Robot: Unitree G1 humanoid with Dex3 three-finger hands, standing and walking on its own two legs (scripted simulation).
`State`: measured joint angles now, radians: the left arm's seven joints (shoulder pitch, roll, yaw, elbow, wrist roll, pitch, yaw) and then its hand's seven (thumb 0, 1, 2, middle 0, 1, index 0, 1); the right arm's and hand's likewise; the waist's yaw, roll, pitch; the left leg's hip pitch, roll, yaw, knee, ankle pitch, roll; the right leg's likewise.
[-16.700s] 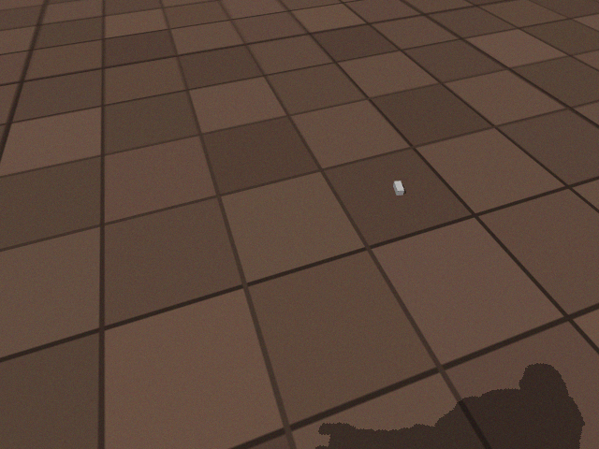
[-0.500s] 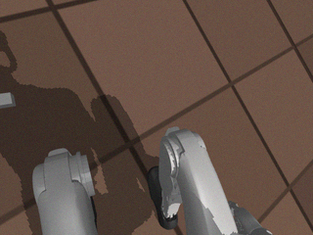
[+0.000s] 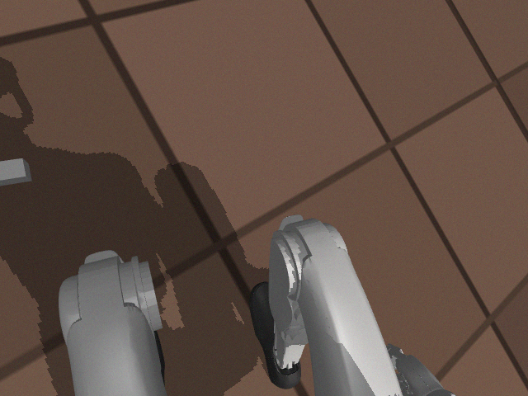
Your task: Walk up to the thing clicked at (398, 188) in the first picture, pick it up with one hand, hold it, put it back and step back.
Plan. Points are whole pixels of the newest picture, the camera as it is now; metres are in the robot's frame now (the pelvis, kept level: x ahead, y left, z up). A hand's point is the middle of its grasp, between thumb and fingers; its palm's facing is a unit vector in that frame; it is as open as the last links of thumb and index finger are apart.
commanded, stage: rise first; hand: left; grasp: from above
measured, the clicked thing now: (3, 173) +0.47 +0.35 -0.30
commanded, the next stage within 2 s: none
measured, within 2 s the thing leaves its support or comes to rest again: neither
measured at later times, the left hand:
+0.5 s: hand out of the picture +0.42 +0.38 -0.17, palm faces -0.48 -0.09 -0.87, open 11.7 cm
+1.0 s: hand out of the picture +0.42 +0.38 -0.16, palm faces -0.47 -0.08 -0.88, open 11.3 cm
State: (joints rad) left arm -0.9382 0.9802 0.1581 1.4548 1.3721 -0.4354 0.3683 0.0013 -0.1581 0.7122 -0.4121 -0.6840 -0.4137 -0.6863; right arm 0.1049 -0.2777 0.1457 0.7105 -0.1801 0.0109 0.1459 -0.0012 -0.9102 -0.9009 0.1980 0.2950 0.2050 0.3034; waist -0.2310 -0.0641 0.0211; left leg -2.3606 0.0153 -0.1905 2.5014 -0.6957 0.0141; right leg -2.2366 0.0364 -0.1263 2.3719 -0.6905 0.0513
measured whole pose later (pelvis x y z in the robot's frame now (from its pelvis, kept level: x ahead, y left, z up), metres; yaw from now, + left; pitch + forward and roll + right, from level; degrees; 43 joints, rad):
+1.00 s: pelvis +0.00 +0.00 +0.00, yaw +0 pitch +31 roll -13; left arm -0.95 0.99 0.14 1.45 1.36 -0.43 0.33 0.00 -0.08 0.65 -0.50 -0.56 -0.49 -0.57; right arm 0.11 -0.28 0.16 0.69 -0.17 0.01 0.14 0.00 -0.91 -0.90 0.20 0.30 0.21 0.30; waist -0.24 -0.06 0.02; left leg -2.36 0.01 -0.19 2.49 -0.69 0.02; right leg -2.23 0.03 -0.13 2.36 -0.69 0.05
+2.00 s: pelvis +0.00 +0.00 +0.00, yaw +0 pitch +30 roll -12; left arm -0.97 1.00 0.14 1.47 1.36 -0.44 0.34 0.00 -0.03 0.61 -0.56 -0.48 -0.55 -0.50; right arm 0.11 -0.29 0.16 0.69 -0.18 0.00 0.14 0.00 -0.91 -0.90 0.20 0.30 0.20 0.30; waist -0.24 -0.06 0.03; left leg -2.36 0.01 -0.19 2.49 -0.69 0.01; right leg -2.23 0.03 -0.13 2.36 -0.68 0.05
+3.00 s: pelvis +0.00 +0.00 +0.00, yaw +0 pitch +30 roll -12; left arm -0.98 1.00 0.13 1.48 1.37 -0.44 0.35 0.00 -0.12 0.68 -0.49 -0.55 -0.47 -0.57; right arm 0.12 -0.28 0.17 0.69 -0.18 0.00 0.14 0.00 -0.91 -0.90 0.20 0.30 0.20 0.30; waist -0.25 -0.07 0.03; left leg -2.36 0.01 -0.19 2.49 -0.69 0.02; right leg -2.23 0.04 -0.13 2.36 -0.68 0.05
